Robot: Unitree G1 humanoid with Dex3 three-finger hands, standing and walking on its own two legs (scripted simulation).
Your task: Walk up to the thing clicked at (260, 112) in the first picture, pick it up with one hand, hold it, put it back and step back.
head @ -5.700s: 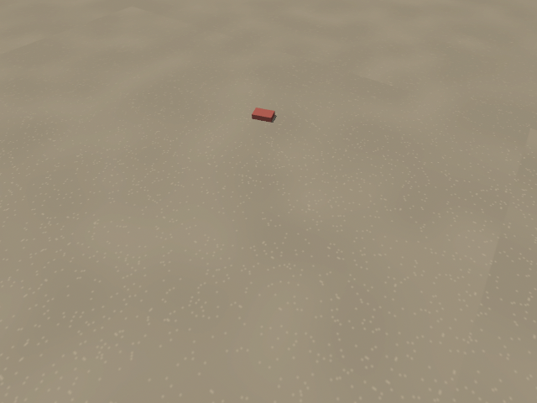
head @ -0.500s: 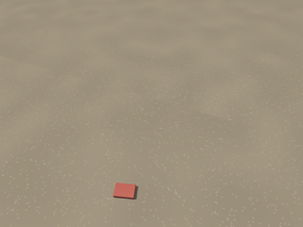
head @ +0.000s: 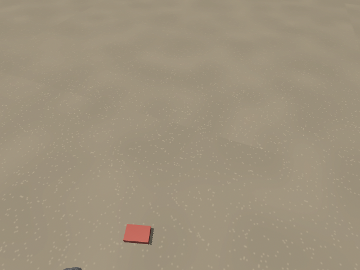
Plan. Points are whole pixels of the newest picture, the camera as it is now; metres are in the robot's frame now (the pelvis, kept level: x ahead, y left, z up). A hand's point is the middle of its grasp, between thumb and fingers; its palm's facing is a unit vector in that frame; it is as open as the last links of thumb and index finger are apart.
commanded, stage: walk up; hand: left
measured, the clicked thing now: (137, 233) +0.42 +0.25 -0.76
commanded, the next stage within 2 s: stand in 0.62 s
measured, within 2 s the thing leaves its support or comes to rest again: neither
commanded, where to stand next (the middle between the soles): +0.05 -0.01 m, yaw +2 degrees
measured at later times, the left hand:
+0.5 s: hand out of the picture +0.09 +0.25 -0.15, palm faces +0.00 -0.95 -0.33, open 7.4 cm
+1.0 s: hand out of the picture +0.09 +0.26 -0.15, palm faces +0.00 -0.94 -0.35, open 7.4 cm
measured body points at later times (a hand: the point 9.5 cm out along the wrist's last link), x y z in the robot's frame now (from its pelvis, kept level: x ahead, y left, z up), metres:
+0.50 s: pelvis +0.01 +0.00 +0.00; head +0.01 +0.00 +0.45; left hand +0.09 +0.30 -0.13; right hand +0.10 -0.30 -0.13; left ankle +0.01 +0.13 -0.74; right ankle +0.00 -0.12 -0.74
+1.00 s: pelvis +0.00 +0.00 +0.01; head +0.01 +0.00 +0.45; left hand +0.09 +0.31 -0.12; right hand +0.09 -0.29 -0.13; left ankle +0.01 +0.13 -0.74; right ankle +0.00 -0.12 -0.74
